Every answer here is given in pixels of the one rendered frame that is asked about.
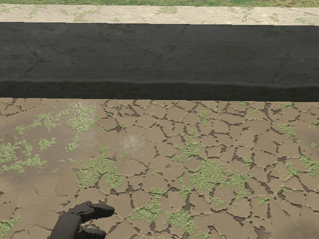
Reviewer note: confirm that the left robot hand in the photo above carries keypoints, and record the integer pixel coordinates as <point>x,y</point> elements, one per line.
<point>69,225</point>

